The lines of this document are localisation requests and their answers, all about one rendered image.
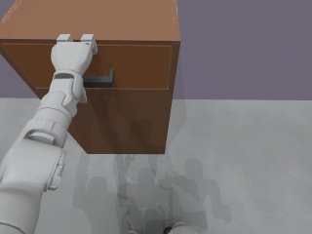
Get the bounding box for handle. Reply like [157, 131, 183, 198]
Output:
[82, 68, 115, 88]

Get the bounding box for cabinet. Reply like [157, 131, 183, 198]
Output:
[0, 0, 181, 155]

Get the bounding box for robot left forearm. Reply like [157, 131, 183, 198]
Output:
[0, 69, 83, 183]

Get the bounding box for robot right shin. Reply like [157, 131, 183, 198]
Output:
[171, 222, 184, 230]

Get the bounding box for left robot upper arm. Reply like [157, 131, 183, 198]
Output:
[0, 138, 67, 234]

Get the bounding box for drawer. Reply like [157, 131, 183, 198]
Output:
[2, 43, 171, 89]

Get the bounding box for robot left hand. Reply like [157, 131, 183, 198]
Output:
[51, 34, 98, 103]

